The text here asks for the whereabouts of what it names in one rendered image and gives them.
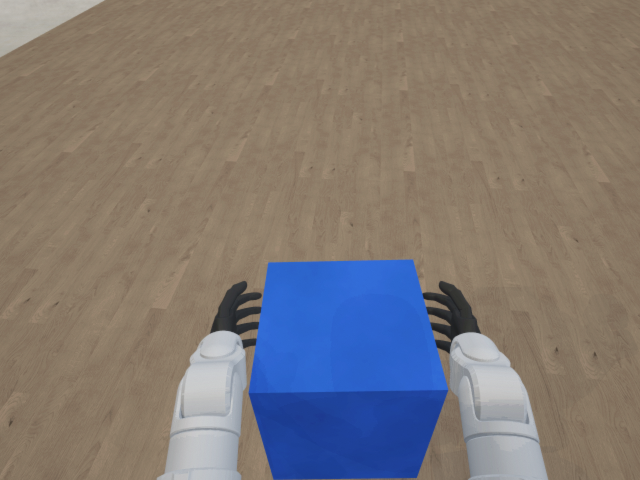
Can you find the robot left forearm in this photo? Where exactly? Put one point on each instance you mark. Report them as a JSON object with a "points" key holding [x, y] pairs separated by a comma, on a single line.
{"points": [[206, 423]]}

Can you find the left robot hand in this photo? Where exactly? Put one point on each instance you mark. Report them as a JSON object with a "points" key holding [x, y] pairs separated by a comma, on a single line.
{"points": [[228, 315]]}

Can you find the carton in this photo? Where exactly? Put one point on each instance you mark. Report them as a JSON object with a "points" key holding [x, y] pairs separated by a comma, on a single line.
{"points": [[347, 381]]}

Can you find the right robot hand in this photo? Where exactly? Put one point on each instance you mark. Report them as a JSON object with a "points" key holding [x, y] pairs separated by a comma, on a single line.
{"points": [[460, 316]]}

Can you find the robot right forearm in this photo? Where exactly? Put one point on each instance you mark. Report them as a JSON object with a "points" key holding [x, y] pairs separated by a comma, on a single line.
{"points": [[497, 420]]}

